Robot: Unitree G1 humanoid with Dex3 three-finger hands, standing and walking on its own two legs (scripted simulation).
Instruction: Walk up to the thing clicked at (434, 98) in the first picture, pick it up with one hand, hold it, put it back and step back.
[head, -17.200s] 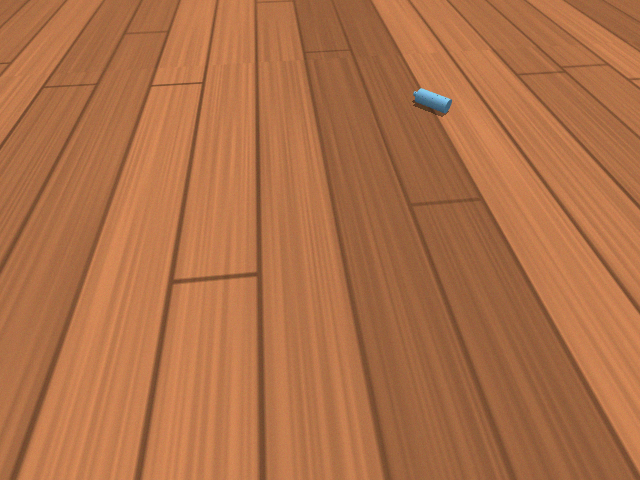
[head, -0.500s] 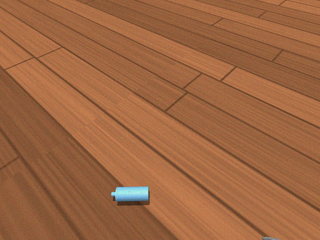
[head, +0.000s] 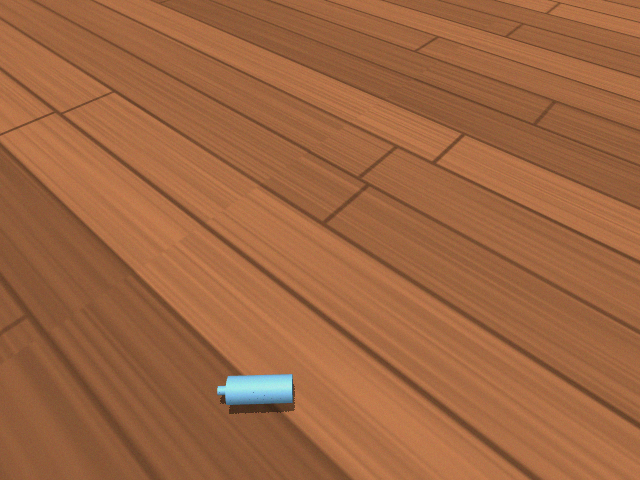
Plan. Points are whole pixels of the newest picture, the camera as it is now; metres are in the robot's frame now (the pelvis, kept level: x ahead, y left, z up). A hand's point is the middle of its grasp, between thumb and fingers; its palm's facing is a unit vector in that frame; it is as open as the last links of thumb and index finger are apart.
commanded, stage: walk up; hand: left
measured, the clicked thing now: (255, 389) +0.48 +0.20 -0.74
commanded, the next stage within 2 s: stand in 1.44 s
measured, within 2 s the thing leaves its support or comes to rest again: neither
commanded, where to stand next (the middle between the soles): +0.10 -0.01 m, yaw +0 degrees
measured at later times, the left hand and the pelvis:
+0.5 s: hand out of the picture +0.10 +0.23 -0.15, palm faces -0.01 -0.91 -0.41, open 7.4 cm; pelvis +0.05 -0.04 -0.01, yaw +0 degrees
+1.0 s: hand out of the picture +0.13 +0.25 -0.17, palm faces +0.02 -0.93 -0.36, open 7.4 cm; pelvis +0.04 -0.01 -0.02, yaw +1 degrees
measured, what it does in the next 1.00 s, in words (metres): steps on the spot: left foot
